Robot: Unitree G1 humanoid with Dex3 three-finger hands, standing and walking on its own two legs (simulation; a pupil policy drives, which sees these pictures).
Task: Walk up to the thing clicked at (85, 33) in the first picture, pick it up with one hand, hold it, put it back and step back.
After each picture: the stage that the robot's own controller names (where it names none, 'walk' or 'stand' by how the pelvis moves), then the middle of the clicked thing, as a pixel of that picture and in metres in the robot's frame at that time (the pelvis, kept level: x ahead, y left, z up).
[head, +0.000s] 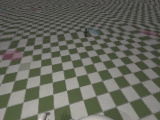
stand; (85, 32) +2.35 +0.21 -0.66
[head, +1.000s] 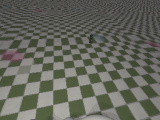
walk; (90, 38) +2.21 +0.03 -0.64
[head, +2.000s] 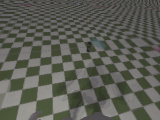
walk; (88, 46) +1.58 +0.01 -0.65
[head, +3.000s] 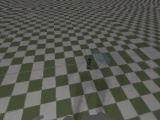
walk; (88, 64) +1.06 +0.02 -0.64
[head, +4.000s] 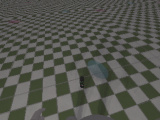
walk; (81, 82) +0.66 +0.12 -0.63
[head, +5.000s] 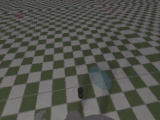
stand; (80, 93) +0.45 +0.13 -0.63
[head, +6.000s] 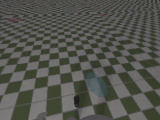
stand; (76, 101) +0.39 +0.13 -0.64
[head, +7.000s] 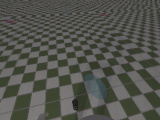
stand; (75, 105) +0.34 +0.16 -0.66
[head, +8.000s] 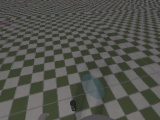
stand; (73, 105) +0.33 +0.18 -0.66
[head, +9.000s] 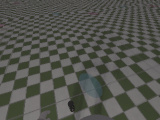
stand; (71, 106) +0.32 +0.20 -0.65
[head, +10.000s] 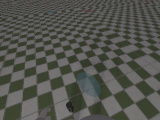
stand; (70, 107) +0.29 +0.22 -0.64
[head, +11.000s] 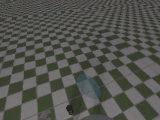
stand; (70, 110) +0.26 +0.21 -0.66
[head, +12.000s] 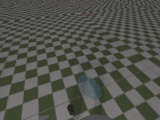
stand; (71, 110) +0.29 +0.20 -0.66
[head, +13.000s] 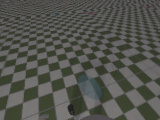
stand; (71, 110) +0.27 +0.19 -0.66
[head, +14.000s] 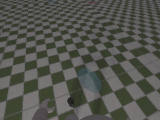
go down; (71, 102) +0.29 +0.19 -0.64
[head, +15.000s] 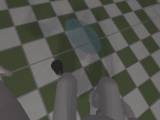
go down; (58, 69) +0.36 +0.23 -0.22
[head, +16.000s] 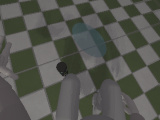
close in; (63, 70) +0.36 +0.23 -0.23
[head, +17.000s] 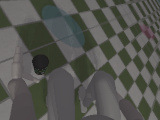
close in; (40, 66) +0.35 +0.26 -0.15
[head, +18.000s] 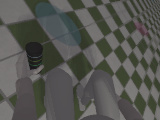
close; (35, 61) +0.38 +0.28 -0.15
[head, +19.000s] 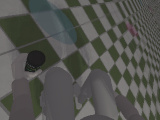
lift; (33, 65) +0.35 +0.27 -0.15
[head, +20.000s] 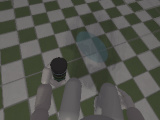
lift; (59, 74) +0.30 +0.22 +0.00
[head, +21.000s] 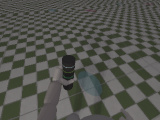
lift; (68, 74) +0.33 +0.15 +0.08
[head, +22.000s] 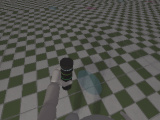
hold; (66, 75) +0.32 +0.17 +0.06
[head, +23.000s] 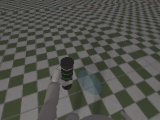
hold; (67, 75) +0.32 +0.17 +0.06
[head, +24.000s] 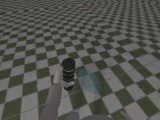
crouch; (68, 76) +0.32 +0.15 +0.06
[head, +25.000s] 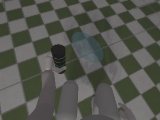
crouch; (59, 61) +0.41 +0.20 -0.04
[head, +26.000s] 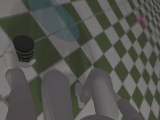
lower; (25, 55) +0.40 +0.30 -0.15
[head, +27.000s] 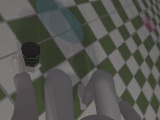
lower; (31, 60) +0.37 +0.29 -0.15
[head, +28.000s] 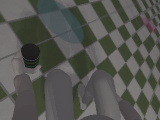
lower; (31, 61) +0.36 +0.30 -0.15
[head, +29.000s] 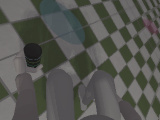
lower; (33, 60) +0.37 +0.29 -0.15
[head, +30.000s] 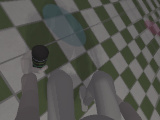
loosen; (39, 61) +0.37 +0.27 -0.13
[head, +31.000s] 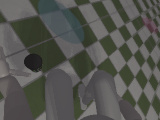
rise; (35, 65) +0.35 +0.28 -0.16
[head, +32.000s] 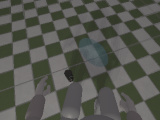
walk; (69, 76) +0.39 +0.22 -0.38
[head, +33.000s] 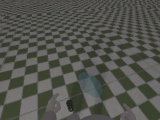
stand; (70, 106) +0.32 +0.20 -0.59
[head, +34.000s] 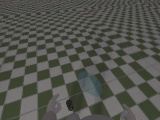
stand; (69, 105) +0.32 +0.20 -0.60
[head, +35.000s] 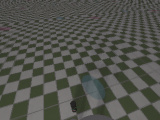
stand; (73, 106) +0.34 +0.19 -0.65
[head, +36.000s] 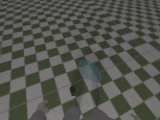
walk; (72, 91) +0.38 +0.18 -0.63
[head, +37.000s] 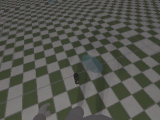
walk; (76, 79) +0.61 +0.22 -0.63
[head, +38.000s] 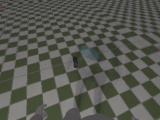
walk; (75, 62) +0.93 +0.27 -0.63
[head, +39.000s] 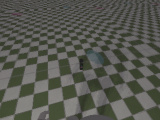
stand; (81, 64) +1.01 +0.20 -0.65
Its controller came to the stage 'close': yes
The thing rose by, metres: 0.70
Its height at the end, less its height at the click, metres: +0.00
